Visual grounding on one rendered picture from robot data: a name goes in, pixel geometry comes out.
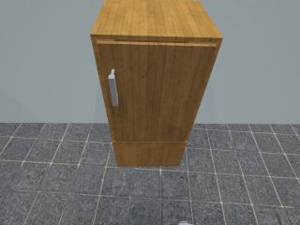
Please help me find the cupboard door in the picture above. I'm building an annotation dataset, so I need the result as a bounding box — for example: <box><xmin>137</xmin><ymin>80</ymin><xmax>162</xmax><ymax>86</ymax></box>
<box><xmin>97</xmin><ymin>40</ymin><xmax>217</xmax><ymax>142</ymax></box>

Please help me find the handle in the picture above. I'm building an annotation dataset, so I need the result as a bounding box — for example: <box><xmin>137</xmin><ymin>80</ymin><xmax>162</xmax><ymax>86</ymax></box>
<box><xmin>108</xmin><ymin>69</ymin><xmax>118</xmax><ymax>106</ymax></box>

